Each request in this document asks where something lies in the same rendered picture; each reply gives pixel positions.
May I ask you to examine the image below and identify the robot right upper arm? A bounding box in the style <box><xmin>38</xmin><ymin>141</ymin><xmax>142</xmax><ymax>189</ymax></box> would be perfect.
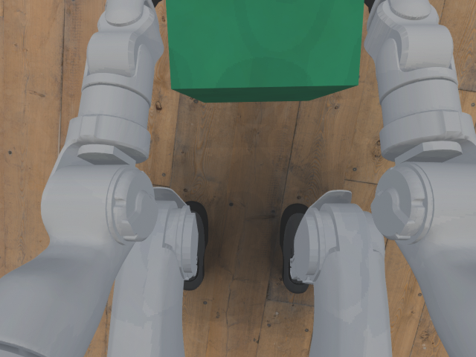
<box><xmin>370</xmin><ymin>161</ymin><xmax>476</xmax><ymax>357</ymax></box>

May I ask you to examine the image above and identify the robot left upper arm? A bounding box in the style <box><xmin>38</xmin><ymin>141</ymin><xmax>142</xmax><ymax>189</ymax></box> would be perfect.
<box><xmin>0</xmin><ymin>164</ymin><xmax>158</xmax><ymax>357</ymax></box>

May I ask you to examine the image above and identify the left robot shin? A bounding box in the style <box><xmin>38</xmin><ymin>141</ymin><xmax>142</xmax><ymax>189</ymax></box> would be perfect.
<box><xmin>153</xmin><ymin>187</ymin><xmax>197</xmax><ymax>280</ymax></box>

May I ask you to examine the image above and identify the carton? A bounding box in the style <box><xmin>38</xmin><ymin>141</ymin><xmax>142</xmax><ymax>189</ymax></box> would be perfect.
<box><xmin>166</xmin><ymin>0</ymin><xmax>364</xmax><ymax>103</ymax></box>

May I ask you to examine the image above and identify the left robot foot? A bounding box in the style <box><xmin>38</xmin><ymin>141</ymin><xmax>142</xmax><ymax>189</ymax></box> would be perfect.
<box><xmin>184</xmin><ymin>201</ymin><xmax>208</xmax><ymax>291</ymax></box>

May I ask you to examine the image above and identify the robot right forearm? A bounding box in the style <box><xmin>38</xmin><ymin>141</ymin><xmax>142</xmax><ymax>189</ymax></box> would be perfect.
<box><xmin>364</xmin><ymin>0</ymin><xmax>476</xmax><ymax>165</ymax></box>

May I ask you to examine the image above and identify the robot left forearm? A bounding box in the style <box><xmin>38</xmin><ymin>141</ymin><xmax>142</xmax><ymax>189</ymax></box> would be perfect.
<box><xmin>41</xmin><ymin>0</ymin><xmax>164</xmax><ymax>224</ymax></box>

